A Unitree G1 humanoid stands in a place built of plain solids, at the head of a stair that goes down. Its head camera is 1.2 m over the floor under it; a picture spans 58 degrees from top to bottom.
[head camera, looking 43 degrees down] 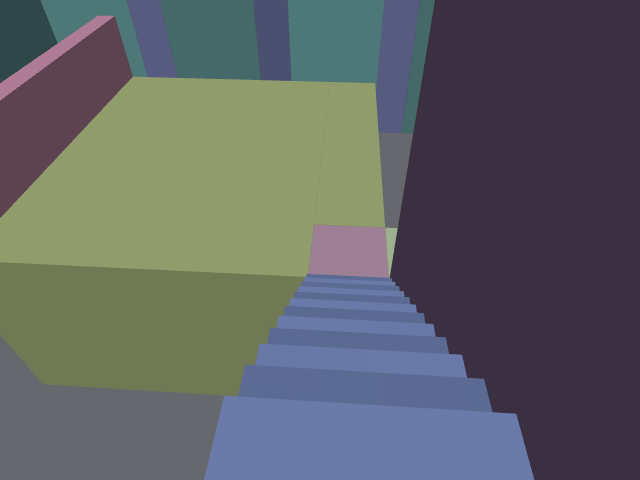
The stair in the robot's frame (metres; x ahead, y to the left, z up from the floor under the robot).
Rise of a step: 0.18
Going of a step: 0.21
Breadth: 0.94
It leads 4 degrees to the right of straight ahead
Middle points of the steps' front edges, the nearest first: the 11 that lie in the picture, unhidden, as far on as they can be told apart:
0.59 -0.19 0.00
0.80 -0.20 -0.18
1.00 -0.21 -0.36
1.21 -0.23 -0.54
1.42 -0.24 -0.72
1.63 -0.25 -0.90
1.84 -0.27 -1.08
2.05 -0.28 -1.26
2.26 -0.29 -1.44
2.47 -0.31 -1.62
2.68 -0.32 -1.80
